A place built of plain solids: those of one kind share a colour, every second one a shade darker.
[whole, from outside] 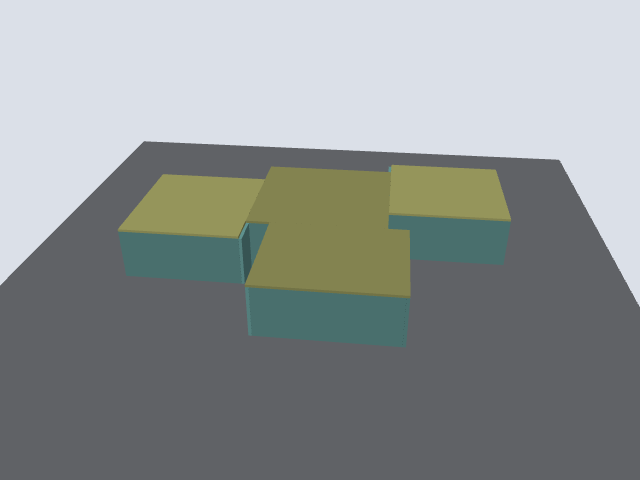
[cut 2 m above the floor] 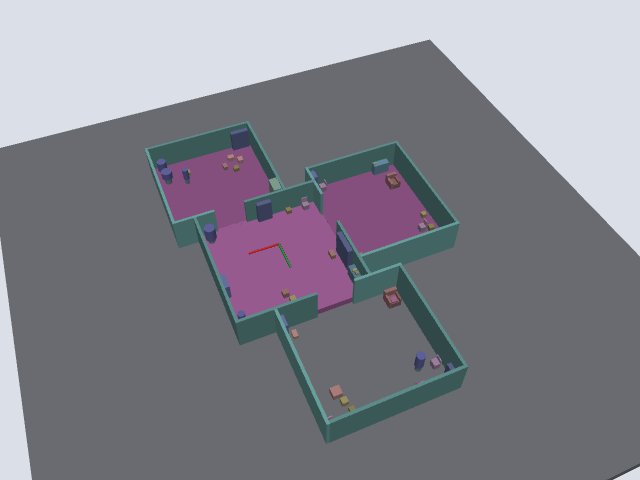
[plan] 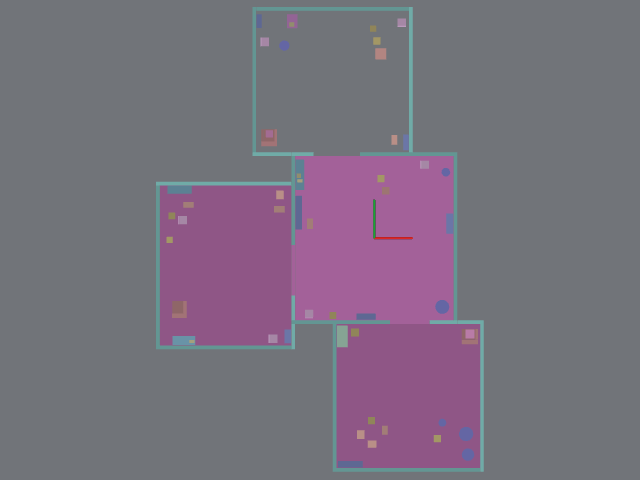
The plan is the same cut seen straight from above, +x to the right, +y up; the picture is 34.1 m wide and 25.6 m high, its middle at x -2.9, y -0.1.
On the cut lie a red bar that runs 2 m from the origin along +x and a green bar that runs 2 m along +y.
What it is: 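A storey of a house; a hub and three side rooms behind broad openings; the side rooms' floors lie 0.51 m, 0.160 m and not at all below the hub's; a bare drop, one riser, a flush line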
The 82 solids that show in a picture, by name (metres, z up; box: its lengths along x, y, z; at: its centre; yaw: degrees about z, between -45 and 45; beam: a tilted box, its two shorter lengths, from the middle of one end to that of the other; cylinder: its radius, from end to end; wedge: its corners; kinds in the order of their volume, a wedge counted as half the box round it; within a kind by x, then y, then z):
{
 "floor_1": {"box": [7.02, 8.54, 0.4], "at": [-7.93, -1.46, 0.15]},
 "floor_2": {"box": [0.2, 2.7, 0.4], "at": [-4.33, -1.71, 0.15]},
 "floor_3": {"box": [8.45, 8.76, 0.56], "at": [0.0, 0.0, 0.23]},
 "floor_4": {"box": [7.66, 7.68, 0.56], "at": [1.81, -8.42, 0.23]},
 "floor_5": {"box": [2.12, 0.2, 0.56], "at": [1.89, -4.48, 0.23]},
 "wall_1": {"box": [0.2, 8.54, 3.38], "at": [-11.54, -1.46, 1.64]},
 "wall_2": {"box": [7.22, 0.2, 3.38], "at": [-8.03, -5.83, 1.64]},
 "wall_3": {"box": [7.22, 0.2, 3.38], "at": [-8.03, 2.91, 1.64]},
 "wall_4": {"box": [0.2, 7.75, 3.38], "at": [-6.41, 8.45, 1.64]},
 "wall_5": {"box": [2.08, 0.2, 3.38], "at": [-5.47, 4.48, 1.64]},
 "wall_6": {"box": [0.2, 1.35, 3.38], "at": [-4.33, -5.25, 1.64]},
 "wall_7": {"box": [0.2, 1.32, 3.38], "at": [-4.33, -3.72, 1.64]},
 "wall_8": {"box": [0.2, 4.74, 3.38], "at": [-4.33, 2.01, 1.64]},
 "wall_9": {"box": [1.19, 0.2, 3.38], "at": [-3.83, 4.48, 1.64]},
 "wall_10": {"box": [8.15, 0.2, 3.38], "at": [-2.23, 12.23, 1.64]},
 "wall_11": {"box": [0.2, 7.88, 3.38], "at": [-2.12, -8.52, 1.64]},
 "wall_12": {"box": [5.25, 0.2, 3.38], "at": [-1.8, -4.48, 1.64]},
 "wall_13": {"box": [7.66, 0.2, 3.38], "at": [1.81, -12.36, 1.64]},
 "wall_14": {"box": [5.19, 0.2, 3.38], "at": [1.83, 4.48, 1.64]},
 "wall_15": {"box": [0.2, 7.75, 3.38], "at": [1.95, 8.45, 1.64]},
 "wall_16": {"box": [1.48, 0.2, 3.38], "at": [3.69, -4.48, 1.64]},
 "wall_17": {"box": [0.2, 8.76, 3.38], "at": [4.33, 0.0, 1.64]},
 "wall_18": {"box": [1.42, 0.2, 3.38], "at": [5.13, -4.48, 1.64]},
 "wall_19": {"box": [0.2, 7.88, 3.38], "at": [5.74, -8.52, 1.64]},
 "roof_1": {"box": [7.22, 8.94, 0.16], "at": [-8.03, -1.46, 3.41]},
 "roof_2": {"box": [8.55, 7.75, 0.16], "at": [-2.23, 8.45, 3.41]},
 "roof_3": {"box": [8.85, 9.16, 0.16], "at": [0.0, 0.0, 3.41]},
 "roof_4": {"box": [8.06, 7.88, 0.16], "at": [1.81, -8.52, 3.41]},
 "case_1": {"box": [0.28, 0.74, 1.34], "at": [-6.14, 11.57, 0.62]},
 "case_2": {"box": [0.35, 0.74, 1.99], "at": [-4.62, -5.24, 1.34]},
 "case_3": {"box": [0.35, 1.8, 1.89], "at": [-4.03, 1.36, 1.45]},
 "case_4": {"box": [1.34, 0.36, 1.6], "at": [-1.28, -12.06, 1.3]},
 "case_5": {"box": [1.04, 0.34, 1.64], "at": [-0.44, -4.19, 1.33]},
 "case_6": {"box": [0.29, 0.84, 1.93], "at": [1.68, 5.11, 0.92]},
 "case_7": {"box": [0.38, 1.08, 1.16], "at": [4.02, 0.77, 1.09]},
 "sideboard_1": {"box": [1.29, 0.43, 0.76], "at": [-10.39, 2.58, 0.72]},
 "sideboard_2": {"box": [1.21, 0.49, 0.89], "at": [-10.16, -5.46, 0.79]},
 "sideboard_3": {"box": [0.47, 1.64, 0.86], "at": [-3.97, 3.38, 0.94]},
 "bush_1": {"cylinder": 0.27, "from": [-4.8, 10.27, 0.5], "to": [-4.8, 10.27, 1.59]},
 "bush_2": {"cylinder": 0.21, "from": [3.62, -9.84, 0.96], "to": [3.62, -9.84, 1.85]},
 "bush_3": {"cylinder": 0.37, "from": [3.62, -3.67, 0.88], "to": [3.62, -3.67, 1.88]},
 "bush_4": {"cylinder": 0.23, "from": [3.81, 3.51, 0.98], "to": [3.81, 3.51, 1.67]},
 "bush_5": {"cylinder": 0.38, "from": [4.89, -10.45, 1.04], "to": [4.89, -10.45, 1.61]},
 "bush_6": {"cylinder": 0.33, "from": [4.99, -11.55, 0.88], "to": [4.99, -11.55, 1.66]},
 "wardrobe_1": {"box": [0.58, 1.17, 2.05], "at": [-1.71, -5.24, 1.53]},
 "armchair_1": {"box": [0.19, 0.67, 0.59], "at": [-10.69, -3.68, 0.64]},
 "armchair_2": {"box": [0.78, 0.24, 0.8], "at": [-10.4, -4.14, 0.74]},
 "armchair_3": {"box": [0.4, 0.67, 0.41], "at": [-10.4, -3.68, 0.55]},
 "armchair_4": {"box": [0.19, 0.67, 0.59], "at": [-10.1, -3.68, 0.64]},
 "armchair_5": {"box": [0.14, 0.66, 0.71], "at": [-5.96, 5.48, 0.31]},
 "armchair_6": {"box": [0.84, 0.25, 0.95], "at": [-5.61, 5.03, 0.42]},
 "armchair_7": {"box": [0.57, 0.66, 0.5], "at": [-5.61, 5.48, 0.2]},
 "armchair_8": {"box": [0.14, 0.66, 0.71], "at": [-5.26, 5.48, 0.31]},
 "armchair_9": {"box": [0.87, 0.24, 0.84], "at": [5.09, -5.55, 0.93]},
 "armchair_10": {"box": [0.6, 0.58, 0.41], "at": [5.09, -5.13, 0.71]},
 "chair_1": {"box": [0.4, 0.45, 0.43], "at": [-10.2, 0.96, 0.56]},
 "chair_2": {"box": [0.4, 0.47, 0.52], "at": [-5.82, 10.46, 0.21]},
 "chair_3": {"box": [0.43, 0.46, 0.44], "at": [-5.38, -5.37, 0.57]},
 "chair_4": {"box": [0.45, 0.41, 0.42], "at": [-3.48, -4.03, 0.71]},
 "chair_5": {"box": [0.46, 0.39, 0.46], "at": [1.46, 11.52, 0.18]},
 "chair_6": {"box": [0.41, 0.43, 0.45], "at": [2.71, 3.92, 0.73]},
 "toybox_1": {"box": [0.56, 0.31, 0.33], "at": [-9.91, 1.77, 0.51]},
 "toybox_2": {"box": [0.57, 0.35, 0.33], "at": [-5.07, 1.54, 0.51]},
 "toybox_3": {"box": [0.4, 0.46, 0.34], "at": [-5.03, 2.31, 0.52]},
 "toybox_4": {"box": [0.33, 0.56, 0.35], "at": [-3.43, 0.76, 0.68]},
 "toybox_5": {"box": [0.4, 0.47, 0.34], "at": [-0.73, -10.48, 0.68]},
 "toybox_6": {"box": [0.47, 0.39, 0.32], "at": [-0.12, -10.99, 0.67]},
 "toybox_7": {"box": [0.31, 0.48, 0.3], "at": [0.56, -10.25, 0.66]},
 "toybox_8": {"box": [0.32, 0.52, 0.32], "at": [1.07, 5.24, 0.11]},
 "basket_1": {"box": [0.34, 0.34, 0.34], "at": [-10.92, -0.09, 0.52]},
 "basket_2": {"box": [0.37, 0.37, 0.36], "at": [-10.8, 1.18, 0.53]},
 "basket_3": {"box": [0.37, 0.37, 0.32], "at": [-2.21, -4.12, 0.67]},
 "basket_4": {"box": [0.43, 0.43, 0.36], "at": [-1.03, -5.03, 0.69]},
 "basket_5": {"box": [0.39, 0.39, 0.3], "at": [-0.15, -9.73, 0.66]},
 "basket_6": {"box": [0.39, 0.39, 0.44], "at": [0.13, 10.51, 0.17]},
 "basket_7": {"box": [0.38, 0.38, 0.4], "at": [0.35, 3.17, 0.7]},
 "basket_8": {"box": [0.38, 0.38, 0.3], "at": [3.36, -10.69, 0.66]},
 "pouf_1": {"box": [0.6, 0.6, 0.47], "at": [0.34, 9.82, 0.19]},
 "pouf_2": {"box": [0.4, 0.4, 0.43], "at": [0.6, 2.53, 0.72]},
 "lowtable_1": {"box": [0.55, 0.75, 0.46], "at": [-4.38, 11.57, 0.18]},
 "cushion_1": {"box": [0.39, 0.39, 0.11], "at": [-5.6, 5.56, 0.5]},
 "cushion_2": {"box": [0.48, 0.48, 0.1], "at": [5.1, -5.11, 0.96]}
}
